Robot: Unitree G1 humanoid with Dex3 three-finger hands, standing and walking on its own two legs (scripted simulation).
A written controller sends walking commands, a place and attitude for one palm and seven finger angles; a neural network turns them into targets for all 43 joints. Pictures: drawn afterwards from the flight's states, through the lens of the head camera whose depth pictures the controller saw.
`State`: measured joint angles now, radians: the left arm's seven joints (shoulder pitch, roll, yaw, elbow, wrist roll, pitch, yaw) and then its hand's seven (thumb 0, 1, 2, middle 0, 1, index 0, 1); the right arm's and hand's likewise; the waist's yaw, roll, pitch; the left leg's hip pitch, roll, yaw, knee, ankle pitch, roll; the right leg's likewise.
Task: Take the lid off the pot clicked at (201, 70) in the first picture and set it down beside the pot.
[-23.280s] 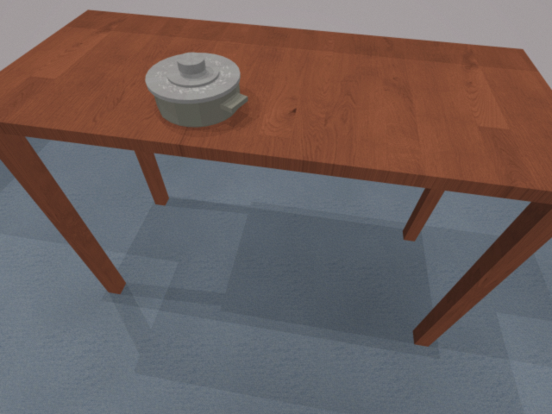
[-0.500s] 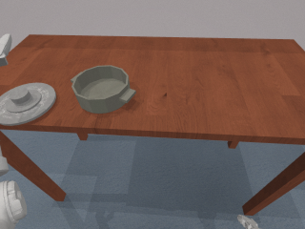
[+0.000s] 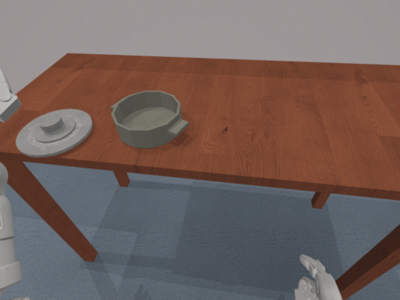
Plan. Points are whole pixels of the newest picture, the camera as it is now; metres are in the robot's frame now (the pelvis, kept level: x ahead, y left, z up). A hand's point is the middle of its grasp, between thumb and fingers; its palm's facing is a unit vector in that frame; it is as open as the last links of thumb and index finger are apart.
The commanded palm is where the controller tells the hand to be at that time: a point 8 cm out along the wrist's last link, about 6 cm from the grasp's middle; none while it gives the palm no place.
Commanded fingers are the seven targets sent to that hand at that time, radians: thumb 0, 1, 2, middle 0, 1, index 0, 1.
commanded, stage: draw the hand back to the body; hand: left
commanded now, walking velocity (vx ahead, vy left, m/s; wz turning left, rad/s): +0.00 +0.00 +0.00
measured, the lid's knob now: (51, 123) +0.47 +0.44 +0.10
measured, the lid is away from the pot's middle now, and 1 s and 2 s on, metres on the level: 0.25 0.25 0.25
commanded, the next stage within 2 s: step back with the hand held close in 0.80 s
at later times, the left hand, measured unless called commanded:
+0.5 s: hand out of the picture +0.21 +0.26 +0.29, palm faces +0.55 -0.80 -0.26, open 7.4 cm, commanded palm +0.15 +0.30 +0.28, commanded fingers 0.00 0.90 0.90 -0.20 -0.30 -0.20 -0.30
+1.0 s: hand out of the picture +0.16 +0.26 +0.29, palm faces +0.57 -0.76 -0.33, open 7.4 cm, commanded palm +0.10 +0.30 +0.28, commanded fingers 0.00 0.90 0.90 -0.20 -0.30 -0.20 -0.30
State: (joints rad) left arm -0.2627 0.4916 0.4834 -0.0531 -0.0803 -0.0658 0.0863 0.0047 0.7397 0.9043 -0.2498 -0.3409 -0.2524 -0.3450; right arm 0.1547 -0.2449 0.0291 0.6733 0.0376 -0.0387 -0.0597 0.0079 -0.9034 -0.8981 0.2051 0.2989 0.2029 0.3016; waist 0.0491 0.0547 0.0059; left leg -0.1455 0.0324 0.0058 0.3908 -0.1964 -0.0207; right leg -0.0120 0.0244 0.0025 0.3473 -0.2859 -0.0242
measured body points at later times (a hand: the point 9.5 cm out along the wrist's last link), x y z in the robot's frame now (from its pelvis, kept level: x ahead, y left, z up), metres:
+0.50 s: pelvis -0.01 +0.01 +0.00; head -0.03 -0.01 +0.45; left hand +0.17 +0.30 +0.30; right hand +0.19 -0.20 -0.09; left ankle +0.01 +0.14 -0.74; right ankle -0.06 -0.10 -0.74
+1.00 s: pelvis -0.02 +0.02 +0.00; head -0.04 +0.00 +0.45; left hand +0.12 +0.29 +0.31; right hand +0.19 -0.19 -0.08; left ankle +0.01 +0.14 -0.74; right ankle -0.06 -0.10 -0.74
